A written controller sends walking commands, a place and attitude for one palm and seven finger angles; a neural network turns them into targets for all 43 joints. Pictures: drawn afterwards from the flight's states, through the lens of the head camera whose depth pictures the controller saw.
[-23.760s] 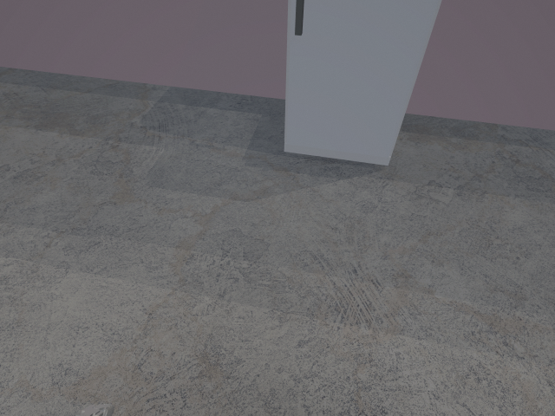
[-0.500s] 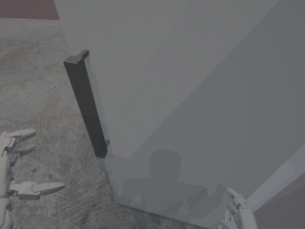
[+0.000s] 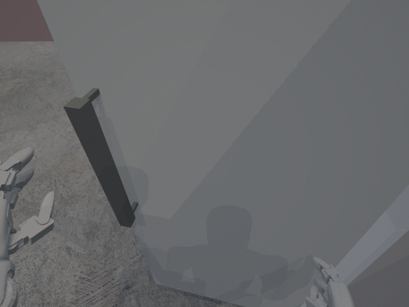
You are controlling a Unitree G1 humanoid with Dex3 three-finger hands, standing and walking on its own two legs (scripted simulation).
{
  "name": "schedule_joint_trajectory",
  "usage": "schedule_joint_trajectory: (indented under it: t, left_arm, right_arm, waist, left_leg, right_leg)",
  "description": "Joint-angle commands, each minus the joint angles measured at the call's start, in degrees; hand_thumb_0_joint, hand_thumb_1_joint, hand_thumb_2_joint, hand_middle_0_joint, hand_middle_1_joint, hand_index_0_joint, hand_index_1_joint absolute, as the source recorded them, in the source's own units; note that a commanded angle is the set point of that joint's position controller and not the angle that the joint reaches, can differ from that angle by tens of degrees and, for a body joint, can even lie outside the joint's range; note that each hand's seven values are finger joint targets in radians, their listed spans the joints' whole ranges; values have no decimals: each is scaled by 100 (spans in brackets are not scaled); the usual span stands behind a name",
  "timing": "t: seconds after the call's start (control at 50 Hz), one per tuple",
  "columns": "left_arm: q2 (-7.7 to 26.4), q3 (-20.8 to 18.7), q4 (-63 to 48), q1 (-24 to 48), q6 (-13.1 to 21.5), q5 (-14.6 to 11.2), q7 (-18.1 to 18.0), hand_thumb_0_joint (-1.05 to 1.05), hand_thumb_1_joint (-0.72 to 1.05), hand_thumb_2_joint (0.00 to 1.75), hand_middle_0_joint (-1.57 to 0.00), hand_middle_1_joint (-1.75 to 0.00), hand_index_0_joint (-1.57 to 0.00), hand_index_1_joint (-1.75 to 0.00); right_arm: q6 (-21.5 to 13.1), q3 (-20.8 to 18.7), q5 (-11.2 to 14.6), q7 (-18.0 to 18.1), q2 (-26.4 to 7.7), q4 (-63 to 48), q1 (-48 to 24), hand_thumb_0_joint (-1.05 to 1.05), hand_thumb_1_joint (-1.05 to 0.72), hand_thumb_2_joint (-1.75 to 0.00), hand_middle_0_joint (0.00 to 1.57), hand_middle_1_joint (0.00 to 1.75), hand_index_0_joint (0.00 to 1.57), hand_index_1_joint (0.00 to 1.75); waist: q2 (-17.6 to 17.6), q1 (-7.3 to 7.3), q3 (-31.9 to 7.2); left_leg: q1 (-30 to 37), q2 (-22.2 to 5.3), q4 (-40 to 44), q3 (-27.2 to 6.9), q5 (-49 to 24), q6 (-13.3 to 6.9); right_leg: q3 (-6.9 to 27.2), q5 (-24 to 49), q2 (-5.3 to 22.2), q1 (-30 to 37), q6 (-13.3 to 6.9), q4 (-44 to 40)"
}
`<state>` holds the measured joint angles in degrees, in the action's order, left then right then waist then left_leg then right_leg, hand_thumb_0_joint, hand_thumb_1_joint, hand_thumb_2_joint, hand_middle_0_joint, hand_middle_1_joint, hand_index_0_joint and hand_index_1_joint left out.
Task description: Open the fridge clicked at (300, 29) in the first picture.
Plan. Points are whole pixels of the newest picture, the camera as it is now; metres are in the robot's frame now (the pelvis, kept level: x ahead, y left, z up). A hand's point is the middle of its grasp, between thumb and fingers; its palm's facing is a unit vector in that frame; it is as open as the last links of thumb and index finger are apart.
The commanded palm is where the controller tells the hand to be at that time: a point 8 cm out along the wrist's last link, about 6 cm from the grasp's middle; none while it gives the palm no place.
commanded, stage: draw the hand back to the body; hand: left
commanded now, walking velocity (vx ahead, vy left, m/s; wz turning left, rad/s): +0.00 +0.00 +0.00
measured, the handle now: (113, 168) +0.34 +0.24 +0.11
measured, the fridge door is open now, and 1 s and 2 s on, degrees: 78 78 78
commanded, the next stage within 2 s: step back with the hand held close in 0.36 s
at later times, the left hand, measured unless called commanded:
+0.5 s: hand (52, 217) +0.19 +0.26 +0.15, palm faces +0.48 -0.78 -0.40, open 7.4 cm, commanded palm +0.14 +0.29 +0.18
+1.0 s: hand (12, 247) +0.14 +0.28 +0.16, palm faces +0.44 -0.76 -0.47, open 7.4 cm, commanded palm +0.07 +0.32 +0.18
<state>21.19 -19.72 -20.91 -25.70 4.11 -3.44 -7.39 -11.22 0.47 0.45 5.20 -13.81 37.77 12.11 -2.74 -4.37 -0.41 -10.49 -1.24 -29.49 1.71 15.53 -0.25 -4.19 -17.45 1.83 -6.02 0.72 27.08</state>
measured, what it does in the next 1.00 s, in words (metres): shifts its weight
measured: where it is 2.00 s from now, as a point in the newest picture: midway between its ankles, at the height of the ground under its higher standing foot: outside the picture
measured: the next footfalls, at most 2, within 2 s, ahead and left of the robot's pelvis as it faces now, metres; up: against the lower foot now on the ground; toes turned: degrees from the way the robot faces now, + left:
right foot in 1.40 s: -0.10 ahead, -0.12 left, +0.00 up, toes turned -1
left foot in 1.66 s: -0.10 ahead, +0.14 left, +0.00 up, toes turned +3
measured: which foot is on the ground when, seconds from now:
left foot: down 0.00-1.00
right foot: down 0.00-1.00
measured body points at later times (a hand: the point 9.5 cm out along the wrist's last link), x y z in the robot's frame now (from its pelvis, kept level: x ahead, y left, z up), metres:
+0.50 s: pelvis +0.00 -0.01 +0.00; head -0.02 -0.03 +0.45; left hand +0.16 +0.30 +0.18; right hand +0.20 -0.23 -0.08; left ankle +0.01 +0.11 -0.74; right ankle -0.03 -0.12 -0.74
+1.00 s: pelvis -0.06 +0.01 -0.01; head -0.03 +0.03 +0.44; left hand +0.11 +0.32 +0.18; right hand +0.12 -0.21 -0.09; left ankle +0.01 +0.11 -0.74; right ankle -0.03 -0.12 -0.74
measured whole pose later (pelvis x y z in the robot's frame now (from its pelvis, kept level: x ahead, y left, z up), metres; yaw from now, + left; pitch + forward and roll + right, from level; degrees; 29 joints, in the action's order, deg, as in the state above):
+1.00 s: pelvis -0.06 +0.01 -0.01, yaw +1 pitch -1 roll -2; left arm 23.9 -25.2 -30.5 -30.1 10.4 -2.7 -8.2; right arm -5.8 1.4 0.9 4.9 -11.1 32.4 12.1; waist -0.9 -1.9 4.2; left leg -22.6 -1.4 -35.7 0.9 12.6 -1.7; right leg -4.9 -14.2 1.9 -17.3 1.5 32.4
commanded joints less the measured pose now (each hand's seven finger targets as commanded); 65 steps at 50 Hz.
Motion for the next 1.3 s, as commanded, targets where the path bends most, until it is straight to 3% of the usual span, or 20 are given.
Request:
schedule_joint_trajectory:
  t: [0.0,0.26,0.3,0.44,0.46,0.48,0.5,0.54,0.72,0.82,0.9,0.98,1.02,1.06,1.1,1.14,1.18,1.2,1.24,1.28]
  left_arm:
    - [1063,-705,-1221,418,380,1,-115,0,90,90,-20,-30,-20,-30]
    - [1137,-711,-1351,596,383,-3,-75,0,90,90,-20,-30,-20,-30]
    - [1104,-729,-1134,531,358,-19,-72,0,90,90,-20,-30,-20,-30]
    - [1149,-736,-1241,563,382,-3,-73,0,90,90,-20,-30,-20,-30]
    - [933,-379,-1628,973,418,15,-45,0,90,90,-20,-30,-20,-30]
    - [1582,-1122,-1931,1850,660,12,-93,0,90,90,-20,-30,-20,-30]
    - [1165,-847,-1128,1099,654,45,-36,0,90,90,-20,-30,-20,-30]
    - [1059,-810,-1143,623,682,99,-3,0,90,90,-20,-30,-20,-30]
    - [1423,-1359,-2272,-584,892,13,-172,0,90,90,-20,-30,-20,-30]
    - [1302,-1291,-2287,-475,936,14,-200,0,90,90,-20,-30,-20,-30]
    - [1131,-1159,-2150,-266,953,68,-208,0,90,90,-20,-30,-20,-30]
    - [1158,-1131,-2064,-133,980,76,-230,0,90,90,-20,-30,-20,-30]
    - [1398,-1241,-2241,-18,1013,64,-303,0,90,90,-20,-30,-20,-30]
    - [1277,-1089,-2299,128,999,49,-365,0,90,90,-20,-30,-20,-30]
    - [1378,-1238,-2317,74,1005,35,-398,0,90,90,-20,-30,-20,-30]
    - [1387,-1333,-2514,-90,1080,74,-401,0,90,90,-20,-30,-20,-30]
    - [1339,-1414,-2451,-174,1217,141,-333,0,90,90,-20,-30,-20,-30]
    - [1369,-1475,-2426,-60,1252,161,-329,0,90,90,-20,-30,-20,-30]
    - [1237,-1334,-2468,-185,1295,119,-291,0,90,90,-20,-30,-20,-30]
    - [1155,-1240,-2428,-375,1270,66,-255,0,90,90,-20,-30,-20,-30]
  right_arm:
    - [-307,-193,26,20,-529,-931,-744,0,-90,-90,20,30,20,30]
    - [-253,-186,11,59,-503,-935,-807,0,-90,-90,20,30,20,30]
    - [-240,-188,18,70,-486,-928,-804,0,-90,-90,20,30,20,30]
    - [-224,-195,13,79,-496,-909,-812,0,-90,-90,20,30,20,30]
    - [-266,-163,5,63,-487,-959,-863,0,-90,-90,20,30,20,30]
    - [-49,-163,14,64,-547,-1090,-826,0,-90,-90,20,30,20,30]
    - [89,-155,-29,52,-448,-917,-682,0,-90,-90,20,30,20,30]
    - [311,-217,-22,14,-511,-1052,-647,0,-90,-90,20,30,20,30]
    - [619,-279,74,35,-533,-1543,-717,0,-90,-90,20,30,20,30]
    - [403,-284,52,63,-591,-1494,-536,0,-90,-90,20,30,20,30]
    - [230,-278,68,32,-650,-1436,-436,0,-90,-90,20,30,20,30]
    - [195,-289,78,20,-592,-1417,-376,0,-90,-90,20,30,20,30]
    - [218,-315,49,10,-594,-1228,-253,0,-90,-90,20,30,20,30]
    - [246,-212,-8,-49,-441,-1084,-289,0,-90,-90,20,30,20,30]
    - [239,-202,-3,-36,-434,-1103,-413,0,-90,-90,20,30,20,30]
    - [204,-230,19,45,-593,-1268,-571,0,-90,-90,20,30,20,30]
    - [103,-281,-21,25,-608,-1332,-559,0,-90,-90,20,30,20,30]
    - [80,-311,-60,5,-572,-1285,-495,0,-90,-90,20,30,20,30]
    - [-10,-369,-18,-64,-559,-1190,-351,0,-90,-90,20,30,20,30]
    - [-64,-368,4,-124,-597,-1148,-303,0,-90,-90,20,30,20,30]
  waist:
    - [-40,-50,-307]
    - [-115,-27,-374]
    - [192,-26,-267]
    - [-107,-45,-351]
    - [-139,13,-445]
    - [146,220,385]
    - [627,305,358]
    - [733,292,-171]
    - [-354,185,-896]
    - [-726,216,-741]
    - [-694,287,-410]
    - [303,351,-163]
    - [933,404,-257]
    - [1210,472,-437]
    - [967,471,-287]
    - [-537,372,-211]
    - [-1746,381,-258]
    - [-1626,402,-86]
    - [-927,350,-287]
    - [-970,344,-568]
  left_leg:
    - [407,-163,421,-137,-1300,-122]
    - [535,-144,341,-75,-1395,-167]
    - [493,-155,373,-86,-1257,-169]
    - [550,-142,382,-77,-1320,-182]
    - [619,-123,374,-87,-1350,-193]
    - [54,-268,60,-161,-1187,-260]
    - [-36,-245,-154,-180,-1201,-240]
    - [-34,-261,-301,-141,-1657,-219]
    - [-403,-773,450,-795,-2206,-348]
    - [-853,-1001,769,-1032,-1294,-448]
    - [-1790,-1063,942,-1131,532,-502]
    - [-2003,-501,201,-738,1772,-310]
    - [-1029,-74,-1292,-312,1183,-83]
    - [-716,-22,-1816,-241,608,-31]
    - [-677,-164,-889,-422,493,-82]
    - [-1055,-799,616,-1224,-275,-359]
    - [-2286,-1630,1859,-2232,1504,-701]
    - [-2341,-1639,1852,-2245,1508,-841]
    - [-1163,-1447,1127,-1853,-176,-807]
    - [-620,-1376,941,-1706,-665,-742]
  right_leg:
    - [94,1314,140,-357,-142,-428]
    - [123,1529,195,-341,-114,-543]
    - [104,1359,177,-413,-92,-570]
    - [123,1413,204,-342,-111,-564]
    - [118,1454,214,-350,-102,-549]
    - [790,2135,493,-825,-79,-904]
    - [690,2561,672,-789,-97,-860]
    - [601,3464,815,-386,-114,-523]
    - [247,1667,348,-201,-35,274]
    - [194,578,132,-256,10,581]
    - [223,281,79,2,-7,685]
    - [779,-357,531,-618,-220,-144]
    - [1523,-834,1332,-1745,-703,-930]
    - [1374,226,1737,-1825,-871,-817]
    - [1024,548,1533,-1746,-684,-419]
    - [374,425,504,-1387,-176,668]
    - [337,-768,-112,-501,16,2365]
    - [466,-869,-128,-670,-3,2702]
    - [416,-1007,-126,-1248,-15,1958]
    - [317,-867,-187,-1150,12,1161]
